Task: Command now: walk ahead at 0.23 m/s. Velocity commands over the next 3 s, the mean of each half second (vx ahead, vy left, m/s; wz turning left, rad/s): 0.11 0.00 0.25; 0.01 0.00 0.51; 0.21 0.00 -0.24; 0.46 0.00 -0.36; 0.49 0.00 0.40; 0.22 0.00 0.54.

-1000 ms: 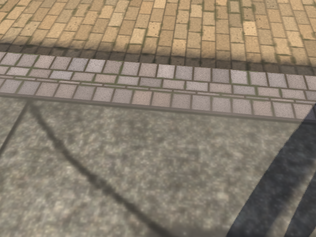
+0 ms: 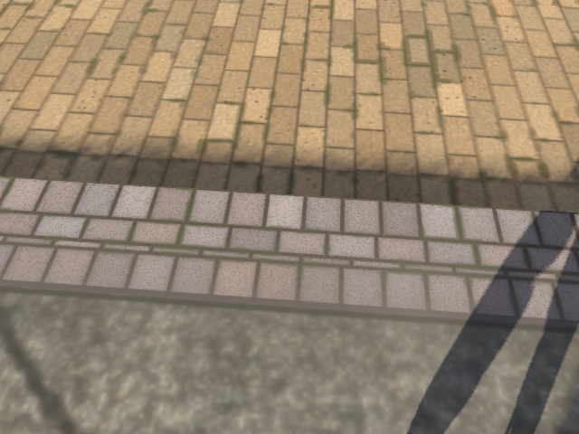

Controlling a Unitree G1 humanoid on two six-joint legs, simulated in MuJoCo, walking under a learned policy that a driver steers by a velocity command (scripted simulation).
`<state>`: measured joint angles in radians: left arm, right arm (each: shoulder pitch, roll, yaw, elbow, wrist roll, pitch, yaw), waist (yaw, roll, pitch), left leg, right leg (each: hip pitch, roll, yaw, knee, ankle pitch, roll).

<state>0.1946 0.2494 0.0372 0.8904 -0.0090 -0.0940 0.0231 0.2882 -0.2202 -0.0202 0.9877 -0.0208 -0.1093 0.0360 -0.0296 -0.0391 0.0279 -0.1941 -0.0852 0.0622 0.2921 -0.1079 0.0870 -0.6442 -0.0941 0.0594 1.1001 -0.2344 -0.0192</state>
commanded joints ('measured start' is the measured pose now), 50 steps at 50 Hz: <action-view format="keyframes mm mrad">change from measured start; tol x16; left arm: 1 116 12 2 -12 16 14 8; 7 -58 55 8 -56 12 27 2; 12 101 227 67 -33 28 36 33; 33 -216 99 52 -135 29 86 34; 50 -125 95 50 -106 1 70 14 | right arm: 1 -82 -124 -14 -60 -1 -11 -22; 12 110 -32 5 -44 23 34 -50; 29 -1 -119 -73 -197 30 157 -38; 32 46 -325 -122 -237 7 156 -59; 50 -74 -181 -77 -315 13 113 -79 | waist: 1 77 94 -47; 9 43 105 -61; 13 76 -239 -270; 29 -14 -93 -144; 32 5 380 -34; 35 38 162 -63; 50 1 182 -128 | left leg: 1 -143 227 -61 -91 618 151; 10 -1 204 -204 153 228 61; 13 -413 3 -77 730 -605 -75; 19 -331 108 -62 843 -322 -139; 30 8 79 13 214 -113 -7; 32 99 457 -575 6 243 231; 35 17 350 -438 -12 54 160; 50 31 276 -407 62 181 148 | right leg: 1 179 -2 -35 -209 155 27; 9 305 70 -36 -636 219 4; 12 762 -261 225 -632 812 -211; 17 440 -226 147 -826 187 -203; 27 409 -249 -44 -821 158 -190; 30 325 -188 -131 -663 12 -79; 32 -113 75 -220 -163 -422 90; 38 -44 73 6 64 -83 55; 50 189 79 -4 -357 -85 88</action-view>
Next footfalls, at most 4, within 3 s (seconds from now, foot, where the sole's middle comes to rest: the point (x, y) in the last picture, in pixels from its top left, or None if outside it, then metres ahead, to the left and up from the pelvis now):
0.20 right None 0.23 -0.14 -0.78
0.62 left None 0.11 0.10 -0.78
1.10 right None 0.21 -0.10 -0.78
1.76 right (329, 427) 0.51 -0.08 -0.78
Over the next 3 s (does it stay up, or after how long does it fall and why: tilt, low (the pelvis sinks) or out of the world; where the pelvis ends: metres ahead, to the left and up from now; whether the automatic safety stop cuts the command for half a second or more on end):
stays up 0.93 0.07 -0.01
